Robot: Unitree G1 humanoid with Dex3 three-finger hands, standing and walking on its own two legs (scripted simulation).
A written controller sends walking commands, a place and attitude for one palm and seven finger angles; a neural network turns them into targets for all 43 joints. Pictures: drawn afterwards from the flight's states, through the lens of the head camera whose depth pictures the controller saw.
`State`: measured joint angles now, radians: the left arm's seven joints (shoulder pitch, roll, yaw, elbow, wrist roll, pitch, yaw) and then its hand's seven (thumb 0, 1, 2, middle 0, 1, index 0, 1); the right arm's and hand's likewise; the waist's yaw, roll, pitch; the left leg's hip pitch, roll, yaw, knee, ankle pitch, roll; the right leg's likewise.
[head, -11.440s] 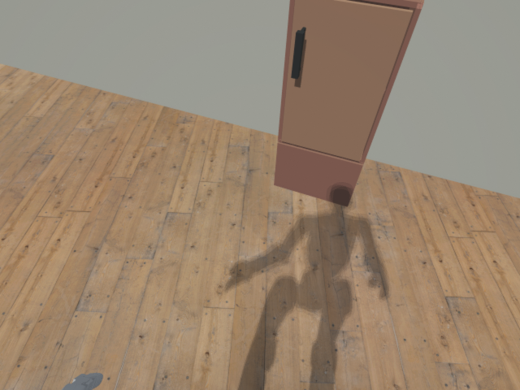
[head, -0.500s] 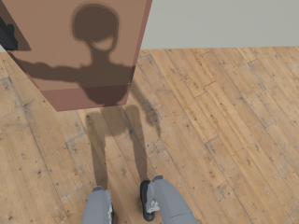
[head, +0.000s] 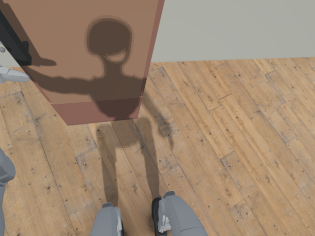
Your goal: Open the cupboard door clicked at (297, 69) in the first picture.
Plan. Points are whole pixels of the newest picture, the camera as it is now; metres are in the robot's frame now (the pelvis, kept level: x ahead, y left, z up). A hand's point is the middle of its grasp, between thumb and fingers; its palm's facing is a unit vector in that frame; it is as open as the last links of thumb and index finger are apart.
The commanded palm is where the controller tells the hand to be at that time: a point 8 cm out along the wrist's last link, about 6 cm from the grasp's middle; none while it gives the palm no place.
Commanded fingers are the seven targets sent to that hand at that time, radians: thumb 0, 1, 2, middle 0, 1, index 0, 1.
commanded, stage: slide the fingers in behind the handle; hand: left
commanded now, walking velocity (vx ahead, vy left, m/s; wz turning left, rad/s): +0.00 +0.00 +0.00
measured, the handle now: (9, 29) +0.57 +0.28 +0.06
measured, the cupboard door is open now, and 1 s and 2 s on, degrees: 0 0 11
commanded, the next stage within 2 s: close the thumb around the handle in 0.70 s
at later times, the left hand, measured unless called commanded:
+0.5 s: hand (14, 51) +0.52 +0.26 +0.06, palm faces +0.07 -1.00 -0.01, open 14.0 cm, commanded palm +0.51 +0.29 +0.06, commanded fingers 0.00 -0.50 0.30 -0.30 -1.20 -0.30 -1.20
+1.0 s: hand (20, 48) +0.53 +0.25 +0.06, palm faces +0.06 -1.00 -0.02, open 13.0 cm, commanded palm +0.51 +0.28 +0.06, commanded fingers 0.00 0.12 0.56 -0.34 -1.27 -0.34 -1.27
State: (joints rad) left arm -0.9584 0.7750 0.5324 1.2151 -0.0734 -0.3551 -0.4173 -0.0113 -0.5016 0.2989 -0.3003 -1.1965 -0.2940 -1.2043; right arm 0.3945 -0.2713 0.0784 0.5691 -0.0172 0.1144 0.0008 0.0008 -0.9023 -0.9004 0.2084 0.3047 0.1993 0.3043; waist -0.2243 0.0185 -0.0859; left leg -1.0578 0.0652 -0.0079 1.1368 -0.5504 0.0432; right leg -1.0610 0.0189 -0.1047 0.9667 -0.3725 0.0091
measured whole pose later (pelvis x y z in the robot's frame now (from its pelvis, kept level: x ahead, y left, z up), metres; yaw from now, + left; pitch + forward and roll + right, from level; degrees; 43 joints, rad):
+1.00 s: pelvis +0.00 +0.00 +0.00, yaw +0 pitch +26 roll -5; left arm -0.97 0.70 0.50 1.21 -0.06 -0.38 -0.35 -0.01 -0.33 0.37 -0.31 -1.22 -0.31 -1.22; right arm 0.40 -0.27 0.07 0.59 -0.02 0.11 0.00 0.00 -0.90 -0.90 0.21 0.30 0.20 0.30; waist -0.22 0.03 -0.09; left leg -1.05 0.06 0.00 1.14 -0.55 0.04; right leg -1.07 0.02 -0.09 0.98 -0.38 0.00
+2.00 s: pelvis +0.01 +0.00 +0.02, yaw +0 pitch +22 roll -4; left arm -0.57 0.49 0.46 0.88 -0.20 -0.40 -0.35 0.01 0.68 0.71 -0.34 -1.33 -0.35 -1.35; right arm 0.39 -0.26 0.03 0.54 0.01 0.11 0.02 0.00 -0.90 -0.90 0.21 0.30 0.20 0.30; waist -0.15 0.02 -0.12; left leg -0.89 0.06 0.04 1.03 -0.53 0.04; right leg -0.93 0.02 -0.05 0.91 -0.37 0.01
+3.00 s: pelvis +0.00 -0.06 +0.02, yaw +5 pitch +14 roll +0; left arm -0.08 -0.07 -0.09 0.35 0.07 -0.38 0.56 0.00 0.39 0.67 -0.38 -1.30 -0.36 -1.30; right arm 0.16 -0.17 0.00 0.60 -0.08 -0.02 0.00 0.01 -0.90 -0.90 0.21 0.30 0.20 0.30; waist -0.01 0.01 -0.13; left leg -0.74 0.02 -0.02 1.00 -0.50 -0.03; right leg -0.80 -0.02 -0.11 0.99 -0.42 -0.06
